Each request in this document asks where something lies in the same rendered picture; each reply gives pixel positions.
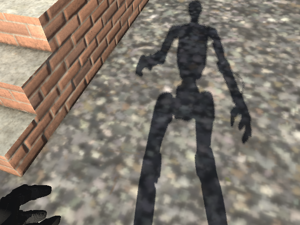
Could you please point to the robot left hand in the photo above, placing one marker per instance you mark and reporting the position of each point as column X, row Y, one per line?
column 10, row 213

